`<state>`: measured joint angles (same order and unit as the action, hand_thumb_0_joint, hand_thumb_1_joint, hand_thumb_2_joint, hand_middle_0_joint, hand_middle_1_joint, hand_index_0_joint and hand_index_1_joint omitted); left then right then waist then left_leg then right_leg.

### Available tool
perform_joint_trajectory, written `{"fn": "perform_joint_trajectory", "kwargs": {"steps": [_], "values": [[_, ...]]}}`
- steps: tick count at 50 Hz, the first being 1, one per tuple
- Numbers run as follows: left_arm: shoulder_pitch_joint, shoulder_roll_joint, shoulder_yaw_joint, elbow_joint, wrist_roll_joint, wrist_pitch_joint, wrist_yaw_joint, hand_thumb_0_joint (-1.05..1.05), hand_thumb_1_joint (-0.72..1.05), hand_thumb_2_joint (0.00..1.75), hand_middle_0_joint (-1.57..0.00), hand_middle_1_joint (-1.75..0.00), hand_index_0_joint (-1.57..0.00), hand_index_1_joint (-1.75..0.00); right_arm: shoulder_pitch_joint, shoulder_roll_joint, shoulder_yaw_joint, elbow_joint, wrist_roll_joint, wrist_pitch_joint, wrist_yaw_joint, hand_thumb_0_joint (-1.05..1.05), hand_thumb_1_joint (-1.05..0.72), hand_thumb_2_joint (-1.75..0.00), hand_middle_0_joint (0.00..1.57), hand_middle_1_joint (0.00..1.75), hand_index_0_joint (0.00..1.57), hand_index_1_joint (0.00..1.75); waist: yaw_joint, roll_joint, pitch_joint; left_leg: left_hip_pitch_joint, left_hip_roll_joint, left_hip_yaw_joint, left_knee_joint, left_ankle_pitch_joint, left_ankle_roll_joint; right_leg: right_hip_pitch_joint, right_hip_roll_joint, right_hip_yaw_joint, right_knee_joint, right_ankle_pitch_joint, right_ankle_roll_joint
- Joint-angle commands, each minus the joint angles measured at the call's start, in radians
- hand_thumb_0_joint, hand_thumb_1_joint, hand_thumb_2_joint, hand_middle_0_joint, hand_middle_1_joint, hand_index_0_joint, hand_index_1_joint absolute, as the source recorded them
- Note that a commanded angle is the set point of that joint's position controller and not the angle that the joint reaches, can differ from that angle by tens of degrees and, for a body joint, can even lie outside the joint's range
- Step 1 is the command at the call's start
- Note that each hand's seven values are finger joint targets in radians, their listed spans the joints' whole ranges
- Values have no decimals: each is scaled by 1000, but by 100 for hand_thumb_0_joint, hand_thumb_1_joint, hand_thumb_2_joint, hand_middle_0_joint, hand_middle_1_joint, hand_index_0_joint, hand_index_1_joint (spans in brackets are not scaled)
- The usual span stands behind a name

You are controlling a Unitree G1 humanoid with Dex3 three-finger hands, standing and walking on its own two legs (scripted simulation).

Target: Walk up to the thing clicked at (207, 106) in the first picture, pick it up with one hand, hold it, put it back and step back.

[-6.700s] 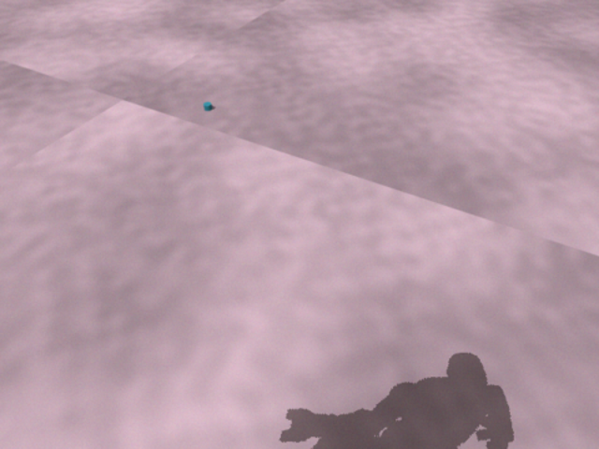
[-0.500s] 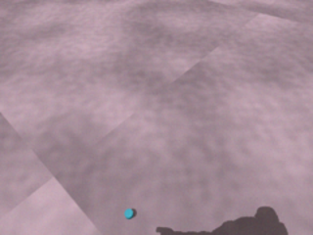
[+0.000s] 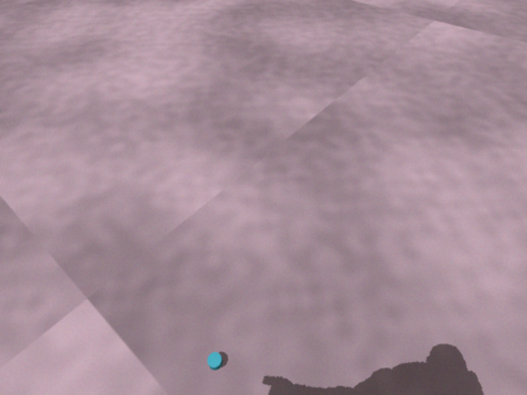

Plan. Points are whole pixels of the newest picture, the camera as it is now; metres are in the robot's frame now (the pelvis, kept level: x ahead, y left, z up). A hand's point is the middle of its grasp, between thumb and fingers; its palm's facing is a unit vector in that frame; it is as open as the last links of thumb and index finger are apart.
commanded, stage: stand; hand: left
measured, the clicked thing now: (215, 361) +0.35 +0.21 -0.77
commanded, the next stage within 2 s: none
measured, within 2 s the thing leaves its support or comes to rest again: neither
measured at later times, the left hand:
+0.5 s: hand out of the picture +0.08 +0.25 -0.15, palm faces -0.02 -0.94 -0.35, open 7.4 cm
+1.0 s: hand out of the picture +0.08 +0.24 -0.15, palm faces -0.01 -0.94 -0.35, open 7.4 cm
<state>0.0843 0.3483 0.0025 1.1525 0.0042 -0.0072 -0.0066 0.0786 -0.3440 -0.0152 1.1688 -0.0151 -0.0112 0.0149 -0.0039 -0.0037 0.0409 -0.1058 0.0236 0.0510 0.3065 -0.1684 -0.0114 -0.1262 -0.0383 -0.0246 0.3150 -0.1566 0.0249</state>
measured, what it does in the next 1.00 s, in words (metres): stands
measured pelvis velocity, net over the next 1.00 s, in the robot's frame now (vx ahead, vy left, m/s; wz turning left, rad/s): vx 0.00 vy -0.01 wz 0.01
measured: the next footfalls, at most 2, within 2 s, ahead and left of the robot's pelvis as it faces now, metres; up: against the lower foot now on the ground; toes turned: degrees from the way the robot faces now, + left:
none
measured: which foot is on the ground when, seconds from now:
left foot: down 0.00-1.00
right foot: down 0.00-1.00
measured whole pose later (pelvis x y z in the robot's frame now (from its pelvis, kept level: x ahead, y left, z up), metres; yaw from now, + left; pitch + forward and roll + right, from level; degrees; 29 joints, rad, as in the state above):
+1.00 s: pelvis +0.00 -0.01 +0.00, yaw +0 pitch -2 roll +0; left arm 0.11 0.35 0.00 1.13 0.00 -0.01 -0.01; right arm 0.11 -0.35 -0.01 1.15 -0.02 -0.01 0.01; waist 0.00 0.00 0.04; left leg -0.09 0.04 0.04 0.30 -0.17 -0.03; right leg -0.11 -0.02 -0.04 0.32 -0.16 0.00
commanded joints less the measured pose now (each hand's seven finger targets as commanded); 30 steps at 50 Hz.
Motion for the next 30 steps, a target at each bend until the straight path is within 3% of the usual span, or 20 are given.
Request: {"fn": "perform_joint_trajectory", "kwargs": {"steps": [1,8,16,30], "values": [[-48,211,36,-69,3,-24,14,0,90,90,-20,-30,-20,-30,-48,-216,-32,-66,3,-19,-18,0,-90,-90,20,30,20,30,-3,7,-89,20,123,-98,-47,136,14,23,-107,88,-43,118,-31],[-48,213,37,-76,5,-23,15,0,90,90,-20,-30,-20,-30,-45,-217,-32,-72,3,-20,-19,0,-90,-90,20,30,20,30,-4,16,-90,17,126,-97,-44,148,15,40,-112,87,-42,145,-35],[-41,215,36,-78,5,-21,14,0,90,90,-20,-30,-20,-30,-42,-216,-30,-74,5,-17,-19,0,-90,-90,20,30,20,30,-2,-5,-66,26,126,-98,-56,116,13,11,-104,81,-50,92,-34],[-31,221,34,-81,3,-23,14,0,90,90,-20,-30,-20,-30,-33,-214,-29,-76,4,-16,-17,0,-90,-90,20,30,20,30,-2,7,-58,18,123,-97,-52,100,13,15,-104,86,-58,101,-39]]}}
